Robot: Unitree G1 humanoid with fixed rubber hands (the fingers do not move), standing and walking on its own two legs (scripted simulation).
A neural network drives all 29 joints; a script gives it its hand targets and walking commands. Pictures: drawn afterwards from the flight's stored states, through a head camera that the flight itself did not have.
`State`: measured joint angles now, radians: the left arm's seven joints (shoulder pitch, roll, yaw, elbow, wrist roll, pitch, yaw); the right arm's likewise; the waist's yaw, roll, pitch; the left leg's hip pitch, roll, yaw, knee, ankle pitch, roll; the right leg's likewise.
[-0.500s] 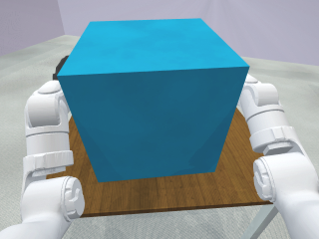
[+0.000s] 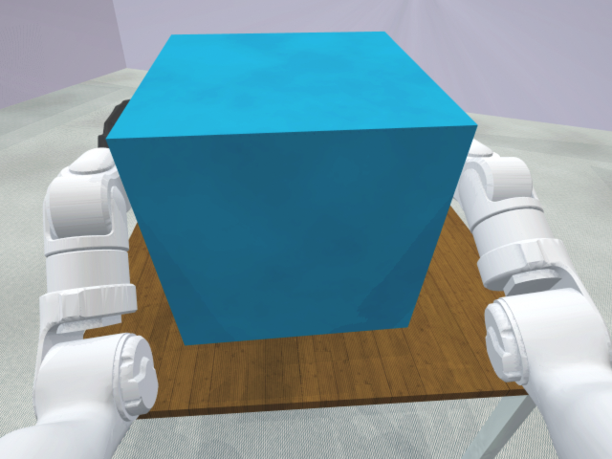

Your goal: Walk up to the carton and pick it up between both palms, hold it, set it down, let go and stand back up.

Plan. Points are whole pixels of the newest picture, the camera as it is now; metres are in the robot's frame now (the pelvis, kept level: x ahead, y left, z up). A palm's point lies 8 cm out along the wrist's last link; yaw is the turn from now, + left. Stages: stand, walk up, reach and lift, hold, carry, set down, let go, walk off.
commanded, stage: hold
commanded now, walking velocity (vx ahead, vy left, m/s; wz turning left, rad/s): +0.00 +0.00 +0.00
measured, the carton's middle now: (289, 180) +0.41 +0.01 +0.24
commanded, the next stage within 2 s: none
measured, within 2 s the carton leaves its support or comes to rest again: neither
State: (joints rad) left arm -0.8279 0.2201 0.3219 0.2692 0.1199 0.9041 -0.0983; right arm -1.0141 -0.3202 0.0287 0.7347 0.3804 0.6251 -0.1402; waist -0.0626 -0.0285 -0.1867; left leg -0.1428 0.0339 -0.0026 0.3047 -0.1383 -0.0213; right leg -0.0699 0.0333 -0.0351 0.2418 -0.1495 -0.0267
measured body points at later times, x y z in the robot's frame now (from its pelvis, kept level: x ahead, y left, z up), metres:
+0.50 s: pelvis -0.01 +0.01 +0.00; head -0.09 +0.02 +0.44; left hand +0.38 +0.21 +0.28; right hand +0.39 -0.18 +0.30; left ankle +0.02 +0.13 -0.75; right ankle -0.01 -0.10 -0.75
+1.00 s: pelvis +0.00 +0.00 +0.00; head -0.08 +0.03 +0.44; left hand +0.37 +0.20 +0.28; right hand +0.38 -0.19 +0.29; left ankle +0.02 +0.13 -0.75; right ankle -0.01 -0.10 -0.75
